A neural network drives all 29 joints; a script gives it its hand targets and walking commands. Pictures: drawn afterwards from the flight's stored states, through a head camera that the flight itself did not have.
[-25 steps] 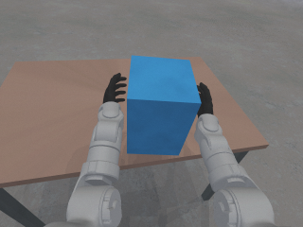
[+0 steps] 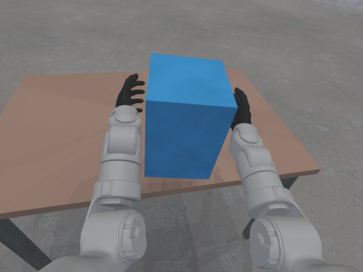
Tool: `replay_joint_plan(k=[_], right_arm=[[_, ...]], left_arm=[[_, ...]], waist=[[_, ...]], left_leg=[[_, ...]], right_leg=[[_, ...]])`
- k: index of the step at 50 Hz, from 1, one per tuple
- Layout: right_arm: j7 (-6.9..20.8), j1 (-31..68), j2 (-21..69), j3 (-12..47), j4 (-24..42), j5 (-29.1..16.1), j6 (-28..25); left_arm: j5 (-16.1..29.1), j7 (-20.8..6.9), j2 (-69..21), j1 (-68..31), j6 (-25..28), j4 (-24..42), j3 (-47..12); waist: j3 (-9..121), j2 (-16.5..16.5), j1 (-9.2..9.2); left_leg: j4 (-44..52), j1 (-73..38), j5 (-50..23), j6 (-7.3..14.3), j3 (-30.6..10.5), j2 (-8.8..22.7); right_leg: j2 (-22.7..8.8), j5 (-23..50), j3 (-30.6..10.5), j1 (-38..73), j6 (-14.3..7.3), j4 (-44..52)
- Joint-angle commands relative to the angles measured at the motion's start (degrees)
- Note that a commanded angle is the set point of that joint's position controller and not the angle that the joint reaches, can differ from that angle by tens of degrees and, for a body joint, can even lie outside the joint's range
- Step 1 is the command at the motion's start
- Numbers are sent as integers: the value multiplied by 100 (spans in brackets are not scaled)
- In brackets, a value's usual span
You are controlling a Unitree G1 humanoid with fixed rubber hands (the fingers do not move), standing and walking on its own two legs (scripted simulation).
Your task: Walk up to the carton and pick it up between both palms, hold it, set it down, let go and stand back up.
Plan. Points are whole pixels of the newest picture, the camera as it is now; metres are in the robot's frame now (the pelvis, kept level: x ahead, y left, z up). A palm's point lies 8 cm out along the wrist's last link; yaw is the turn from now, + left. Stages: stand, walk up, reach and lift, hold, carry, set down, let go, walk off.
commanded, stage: reach and lift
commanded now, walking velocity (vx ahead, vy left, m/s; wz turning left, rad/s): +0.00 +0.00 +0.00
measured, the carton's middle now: (182, 120) +0.42 +0.00 +0.13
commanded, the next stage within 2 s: hold in 0.86 s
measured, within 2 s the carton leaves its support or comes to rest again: neither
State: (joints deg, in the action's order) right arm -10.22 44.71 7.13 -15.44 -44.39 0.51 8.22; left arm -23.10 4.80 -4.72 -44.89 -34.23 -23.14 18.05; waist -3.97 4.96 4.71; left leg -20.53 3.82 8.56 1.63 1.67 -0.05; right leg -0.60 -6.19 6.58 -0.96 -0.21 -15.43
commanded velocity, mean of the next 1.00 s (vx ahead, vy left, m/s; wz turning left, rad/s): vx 0.00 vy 0.00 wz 0.00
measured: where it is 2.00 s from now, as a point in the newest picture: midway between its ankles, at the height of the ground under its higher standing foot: outside the picture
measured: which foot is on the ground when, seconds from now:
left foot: down 0.00-1.00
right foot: down 0.00-1.00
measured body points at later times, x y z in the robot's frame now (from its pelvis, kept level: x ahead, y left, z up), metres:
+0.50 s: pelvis +0.01 +0.00 +0.00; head +0.00 +0.03 +0.45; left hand +0.42 +0.12 +0.19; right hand +0.40 -0.14 +0.17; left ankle +0.04 +0.10 -0.75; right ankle +0.04 -0.12 -0.75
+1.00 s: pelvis +0.00 +0.00 +0.00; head -0.03 +0.03 +0.45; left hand +0.40 +0.12 +0.21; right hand +0.39 -0.13 +0.19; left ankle +0.04 +0.10 -0.75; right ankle +0.04 -0.12 -0.75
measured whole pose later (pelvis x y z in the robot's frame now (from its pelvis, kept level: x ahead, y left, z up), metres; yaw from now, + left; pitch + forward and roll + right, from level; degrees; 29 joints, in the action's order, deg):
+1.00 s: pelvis +0.00 +0.00 +0.00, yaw +0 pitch -11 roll -1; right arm -14.0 43.6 5.6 -7.1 -34.7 -6.9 14.2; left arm -25.8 1.7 -4.5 -44.0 -42.6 -12.2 17.1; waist -6.3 4.7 6.6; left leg -20.6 0.8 9.2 1.2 1.3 0.3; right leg -0.2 -6.6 6.8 2.4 -0.4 -14.9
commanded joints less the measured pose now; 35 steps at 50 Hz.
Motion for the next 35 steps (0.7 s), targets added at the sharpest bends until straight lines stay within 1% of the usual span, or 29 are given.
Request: replay_joint_plan(k=[1, 2, 3, 5, 6, 7, 8, 9, 10, 12, 15, 16, 17, 18, 19, 20, 21, 22, 24, 25, 26, 28, 29, 30, 31, 32, 33, 34, 35], right_arm=[[549, 4608, 2386, 1984, 1602, -331, -381], [526, 4560, 2348, 1989, 1443, -351, -327], [510, 4512, 2358, 2020, 1478, -406, -275], [465, 4511, 2384, 2116, 1648, -508, -242], [440, 4514, 2419, 2196, 1768, -582, -236], [403, 4493, 2413, 2308, 1908, -659, -220], [354, 4408, 2484, 2494, 2008, -788, -190], [314, 4312, 2516, 2602, 2078, -895, -162], [280, 4328, 2523, 2707, 2296, -990, -148], [219, 4278, 2518, 2776, 2325, -1061, -41], [244, 4406, 2374, 2662, 2300, -911, 39], [262, 4435, 2356, 2563, 2280, -864, 42], [283, 4447, 2278, 2496, 2270, -788, 38], [299, 4371, 2341, 2516, 2244, -821, 46], [293, 4472, 2414, 2616, 2496, -863, 0], [270, 4474, 2439, 2761, 2620, -908, -27], [249, 4576, 2527, 2892, 2816, -1018, -55], [234, 4606, 2587, 3024, 3018, -1102, -75], [167, 4549, 2559, 3226, 3113, -1171, -29], [137, 4513, 2654, 3306, 3038, -1126, 3], [123, 4276, 2602, 3246, 2976, -1075, 50], [125, 4140, 2479, 3213, 2852, -1075, 101], [120, 4075, 2511, 3206, 2823, -1069, 89], [115, 4065, 2418, 3147, 2806, -1061, 105], [118, 3989, 2409, 3137, 2715, -1028, 116], [107, 4030, 2424, 3119, 2713, -997, 113], [95, 4016, 2374, 3084, 2634, -1003, 125], [105, 4185, 2401, 3037, 2664, -1014, 131], [107, 4182, 2426, 3023, 2761, -1010, 112]], left_arm=[[832, -915, -3395, -3452, 146, 350, -2200], [803, -929, -3351, -3512, 103, 401, -2155], [726, -968, -3321, -3379, 53, 296, -2094], [731, -1022, -3388, -3348, -18, 480, -2116], [716, -1036, -3359, -3301, -37, 573, -2130], [731, -1067, -3326, -3235, -81, 670, -2154], [759, -1082, -3320, -3208, -89, 882, -2243], [811, -1102, -3318, -3213, -104, 1075, -2379], [856, -1112, -3389, -3231, -94, 1357, -2514], [816, -1156, -3345, -3297, -134, 1406, -2563], [672, -1166, -3269, -3265, -271, 1098, -2384], [630, -1175, -3178, -3306, -282, 1051, -2281], [588, -1194, -3247, -3309, -312, 1007, -2176], [593, -1217, -3163, -3313, -319, 1043, -2144], [617, -1226, -3212, -3260, -306, 1025, -2180], [688, -1229, -3189, -3308, -262, 1220, -2256], [766, -1211, -3281, -3432, -212, 1455, -2436], [929, -1174, -3374, -3481, -160, 1641, -2690], [954, -1139, -3364, -3325, -151, 1570, -2728], [945, -1125, -3363, -3350, -142, 1670, -2785], [875, -1140, -3271, -3200, -171, 1581, -2696], [775, -1182, -3186, -3092, -242, 1597, -2612], [803, -1200, -3222, -3120, -248, 1672, -2618], [781, -1222, -3196, -3055, -285, 1609, -2618], [723, -1238, -3212, -3005, -309, 1546, -2574], [703, -1276, -3165, -2989, -336, 1477, -2512], [691, -1294, -3145, -3013, -367, 1466, -2441], [630, -1319, -3147, -3103, -391, 1430, -2420], [680, -1311, -3127, -3084, -383, 1500, -2447]], waist=[[2698, -568, 189], [2503, -689, 247], [2459, -626, 185], [2523, -640, 246], [2557, -676, 227], [2595, -614, 265], [2640, -630, 238], [2666, -747, 298], [2831, -763, 364], [2604, -829, 419], [2066, -674, 334], [2022, -556, 322], [2025, -548, 296], [2060, -495, 250], [2217, -475, 239], [2536, -491, 228], [2870, -576, 251], [3174, -706, 327], [3321, -656, 314], [3241, -569, 320], [3127, -644, 337], [2821, -578, 292], [2783, -581, 366], [2632, -654, 361], [2499, -638, 352], [2339, -581, 353], [2282, -573, 304], [2202, -566, 334], [2220, -552, 300]], left_leg=[[245, -1031, -674, -258, -138, 38], [269, -998, -663, -301, -140, 38], [245, -953, -564, -263, -77, 6], [233, -1015, -791, -256, -101, -14], [176, -1015, -908, -273, -120, -49], [165, -1059, -1071, -263, -122, -63], [75, -1113, -1436, -283, -117, -79], [4, -1136, -1656, -327, -127, -118], [-72, -1302, -1899, -369, -157, -122], [-48, -1172, -1654, -389, -180, -158], [209, -919, -979, -335, -177, -84], [282, -909, -778, -283, -148, -57], [307, -892, -695, -274, -172, -43], [309, -901, -675, -237, -135, -39], [264, -894, -815, -229, -120, -70], [167, -1049, -1115, -229, -103, -112], [74, -1178, -1473, -281, -121, -117], [-40, -1386, -1807, -338, -146, -124], [-204, -1541, -2043, -381, -203, -131], [-160, -1470, -1935, -348, -222, -151], [-105, -1359, -1790, -336, -184, -156], [29, -1247, -1644, -300, -159, -123], [22, -1242, -1673, -307, -155, -127], [60, -1222, -1609, -332, -175, -118], [63, -1196, -1627, -350, -133, -114], [90, -1121, -1463, -344, -90, -131], [125, -1086, -1414, -319, -83, -141], [178, -1003, -1198, -279, -118, -138], [183, -995, -1282, -281, -89, -130]], right_leg=[[234, 337, 62, 454, 222, 98], [234, 319, 67, 432, 206, 146], [204, 294, 26, 492, 238, 181], [254, 492, 50, 595, 250, 127], [231, 618, 4, 656, 242, 113], [247, 849, 36, 760, 278, 88], [291, 1227, 15, 912, 303, 38], [296, 1440, -24, 1051, 310, 5], [311, 1658, 1, 1068, 326, -24], [305, 1505, -33, 1077, 343, 2], [288, 624, 56, 746, 324, 121], [280, 470, 69, 692, 324, 150], [270, 385, 87, 712, 284, 132], [252, 413, 60, 738, 294, 152], [254, 613, 63, 834, 322, 96], [272, 1068, 32, 987, 356, 17], [320, 1322, 37, 1038, 372, -34], [334, 1616, 17, 1058, 355, -76], [373, 1998, 28, 1103, 388, -126], [358, 1966, -4, 1109, 398, -103], [340, 1863, -11, 1135, 405, -106], [320, 1735, -5, 1115, 422, -51], [323, 1730, 3, 1112, 414, -75], [316, 1599, -18, 1048, 376, -37], [305, 1626, 15, 1053, 375, -23], [301, 1558, -1, 1091, 367, 2], [318, 1497, 26, 1103, 381, 21], [288, 1309, 3, 1100, 369, 45], [277, 1352, 4, 1100, 361, 21]])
